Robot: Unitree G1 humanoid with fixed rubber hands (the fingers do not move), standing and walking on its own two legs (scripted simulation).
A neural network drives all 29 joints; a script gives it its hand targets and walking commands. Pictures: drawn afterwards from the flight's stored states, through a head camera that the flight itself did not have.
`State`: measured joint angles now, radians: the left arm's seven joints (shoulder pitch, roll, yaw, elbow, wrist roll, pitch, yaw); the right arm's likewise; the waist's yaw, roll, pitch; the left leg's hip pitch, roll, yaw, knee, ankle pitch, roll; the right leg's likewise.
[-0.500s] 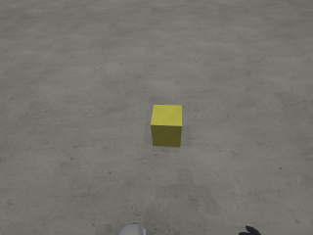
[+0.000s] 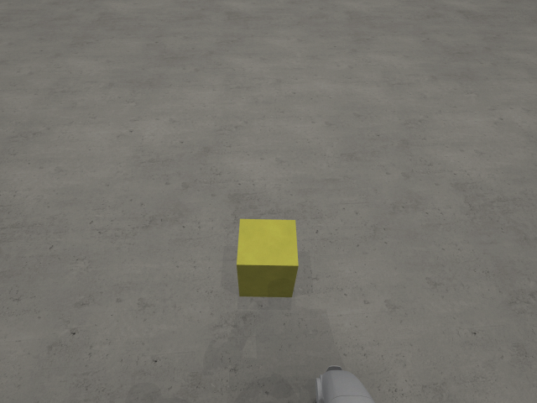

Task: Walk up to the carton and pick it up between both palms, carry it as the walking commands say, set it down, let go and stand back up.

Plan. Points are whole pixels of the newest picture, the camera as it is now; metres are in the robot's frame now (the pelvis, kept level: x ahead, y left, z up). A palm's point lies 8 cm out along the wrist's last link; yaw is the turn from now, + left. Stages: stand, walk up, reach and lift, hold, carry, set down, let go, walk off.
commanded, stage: walk up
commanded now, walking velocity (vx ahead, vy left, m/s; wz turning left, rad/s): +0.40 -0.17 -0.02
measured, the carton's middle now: (266, 259) +0.71 -0.03 -0.65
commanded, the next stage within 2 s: none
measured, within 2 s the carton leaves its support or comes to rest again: neither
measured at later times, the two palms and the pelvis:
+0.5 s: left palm (167, 377) +0.21 +0.19 -0.17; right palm (415, 334) +0.25 -0.27 -0.14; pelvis +0.18 -0.04 -0.01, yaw +0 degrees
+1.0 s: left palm (184, 332) +0.28 +0.16 -0.15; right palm (414, 332) +0.25 -0.27 -0.15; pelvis +0.25 -0.06 +0.00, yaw -1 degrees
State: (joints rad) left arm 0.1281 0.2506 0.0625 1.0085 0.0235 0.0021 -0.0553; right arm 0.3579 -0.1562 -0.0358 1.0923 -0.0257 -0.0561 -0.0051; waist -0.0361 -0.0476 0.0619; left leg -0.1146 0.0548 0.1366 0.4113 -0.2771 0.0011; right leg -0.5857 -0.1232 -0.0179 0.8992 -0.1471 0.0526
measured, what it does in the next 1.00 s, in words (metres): walks ahead: right foot, then left foot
